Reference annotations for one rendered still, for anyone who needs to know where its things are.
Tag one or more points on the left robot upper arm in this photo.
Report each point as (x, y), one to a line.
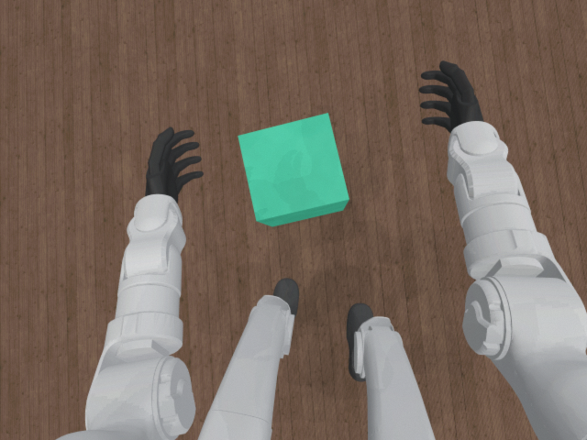
(149, 399)

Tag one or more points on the left robot thigh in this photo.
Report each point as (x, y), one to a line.
(243, 406)

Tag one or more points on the right robot shin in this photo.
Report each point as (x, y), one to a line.
(378, 321)

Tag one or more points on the right robot upper arm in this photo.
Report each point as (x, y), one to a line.
(534, 331)

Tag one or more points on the left robot forearm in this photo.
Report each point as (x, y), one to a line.
(147, 323)

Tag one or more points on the right robot hand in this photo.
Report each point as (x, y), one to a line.
(462, 105)

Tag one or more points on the left robot hand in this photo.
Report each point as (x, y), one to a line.
(162, 174)

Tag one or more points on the carton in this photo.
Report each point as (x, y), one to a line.
(293, 171)

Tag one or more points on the right robot forearm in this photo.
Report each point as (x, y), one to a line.
(500, 233)

